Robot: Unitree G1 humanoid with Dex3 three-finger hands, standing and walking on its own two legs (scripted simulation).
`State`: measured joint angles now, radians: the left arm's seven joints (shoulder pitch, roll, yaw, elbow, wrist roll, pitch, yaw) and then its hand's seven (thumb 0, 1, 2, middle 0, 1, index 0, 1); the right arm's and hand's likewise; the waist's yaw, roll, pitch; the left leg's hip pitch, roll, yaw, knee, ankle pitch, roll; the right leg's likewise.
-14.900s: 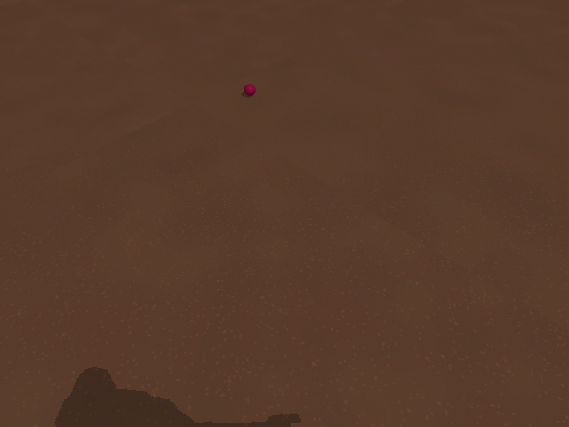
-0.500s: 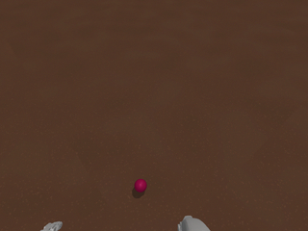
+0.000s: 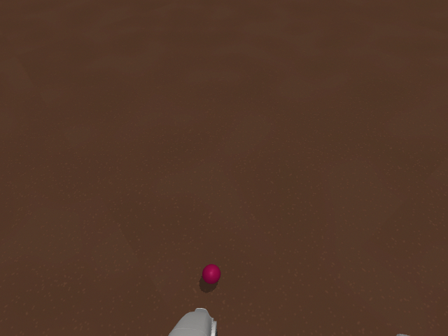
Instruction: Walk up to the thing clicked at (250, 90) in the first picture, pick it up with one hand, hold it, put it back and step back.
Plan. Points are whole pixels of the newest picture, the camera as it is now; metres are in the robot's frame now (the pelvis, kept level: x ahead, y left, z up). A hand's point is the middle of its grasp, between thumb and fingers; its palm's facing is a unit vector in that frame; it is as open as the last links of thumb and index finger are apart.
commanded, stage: walk up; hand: left
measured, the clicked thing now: (211, 273) +0.44 +0.14 -0.73
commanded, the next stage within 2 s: stand in 0.06 s
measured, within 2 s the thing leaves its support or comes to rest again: neither
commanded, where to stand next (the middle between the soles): +0.05 -0.04 m, yaw -1 degrees
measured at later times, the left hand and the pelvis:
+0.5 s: hand out of the picture +0.08 +0.27 -0.15, palm faces -0.04 -0.94 -0.33, open 7.4 cm; pelvis +0.02 +0.02 +0.00, yaw -1 degrees
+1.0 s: hand out of the picture +0.14 +0.27 -0.15, palm faces -0.06 -0.95 -0.31, open 7.4 cm; pelvis +0.05 +0.03 +0.01, yaw -2 degrees
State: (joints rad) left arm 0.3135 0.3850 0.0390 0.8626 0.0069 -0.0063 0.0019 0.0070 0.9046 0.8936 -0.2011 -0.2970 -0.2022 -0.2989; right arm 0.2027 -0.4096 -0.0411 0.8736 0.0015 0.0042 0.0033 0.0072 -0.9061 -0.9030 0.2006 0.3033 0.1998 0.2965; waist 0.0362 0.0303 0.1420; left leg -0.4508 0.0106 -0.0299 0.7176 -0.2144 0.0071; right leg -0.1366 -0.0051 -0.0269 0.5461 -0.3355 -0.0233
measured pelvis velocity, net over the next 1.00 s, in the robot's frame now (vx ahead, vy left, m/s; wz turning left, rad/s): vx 0.05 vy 0.03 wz -0.04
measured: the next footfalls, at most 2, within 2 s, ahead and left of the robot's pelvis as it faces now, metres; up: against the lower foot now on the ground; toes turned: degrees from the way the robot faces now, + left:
left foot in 0.06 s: +0.16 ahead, +0.12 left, +0.00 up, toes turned +0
